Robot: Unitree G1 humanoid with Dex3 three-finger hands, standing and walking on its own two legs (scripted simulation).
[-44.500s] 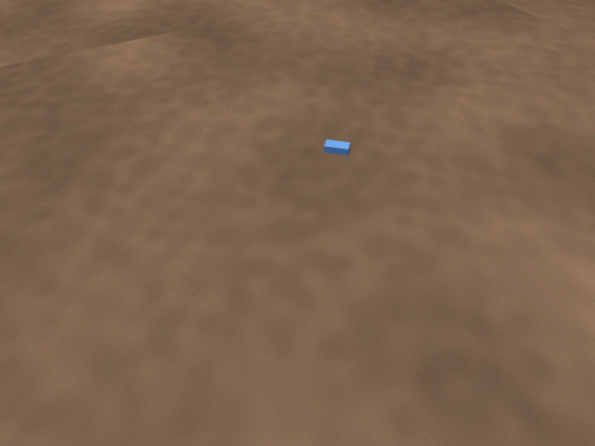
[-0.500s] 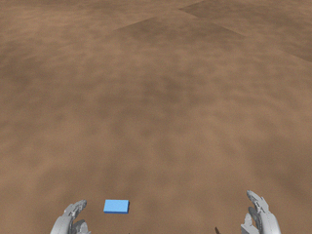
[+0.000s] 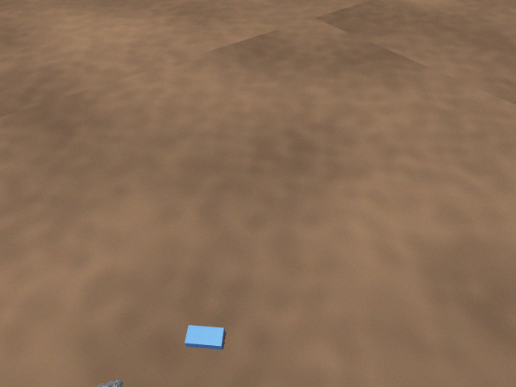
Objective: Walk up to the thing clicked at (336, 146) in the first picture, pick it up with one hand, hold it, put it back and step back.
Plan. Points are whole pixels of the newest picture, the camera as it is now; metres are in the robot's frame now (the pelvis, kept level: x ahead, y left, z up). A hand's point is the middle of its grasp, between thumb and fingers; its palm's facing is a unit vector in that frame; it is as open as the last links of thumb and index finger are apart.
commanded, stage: stand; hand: left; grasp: from above
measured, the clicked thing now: (205, 337) +0.43 +0.23 -0.74
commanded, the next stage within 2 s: none
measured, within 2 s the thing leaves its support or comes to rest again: neither
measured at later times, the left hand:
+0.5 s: hand out of the picture +0.01 +0.24 -0.14, palm faces +0.03 -0.94 -0.34, open 7.4 cm
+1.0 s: hand out of the picture +0.04 +0.22 -0.14, palm faces +0.01 -0.94 -0.34, open 7.4 cm
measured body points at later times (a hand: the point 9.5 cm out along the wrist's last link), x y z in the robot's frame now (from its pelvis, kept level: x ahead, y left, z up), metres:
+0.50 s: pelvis -0.02 +0.00 +0.02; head -0.04 +0.00 +0.47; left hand +0.01 +0.29 -0.12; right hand +0.04 -0.28 -0.12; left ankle +0.01 +0.10 -0.72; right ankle +0.00 -0.13 -0.72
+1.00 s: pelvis -0.01 -0.02 +0.02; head -0.01 -0.03 +0.47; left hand +0.04 +0.27 -0.11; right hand +0.04 -0.30 -0.12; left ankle +0.01 +0.10 -0.72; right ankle +0.00 -0.13 -0.72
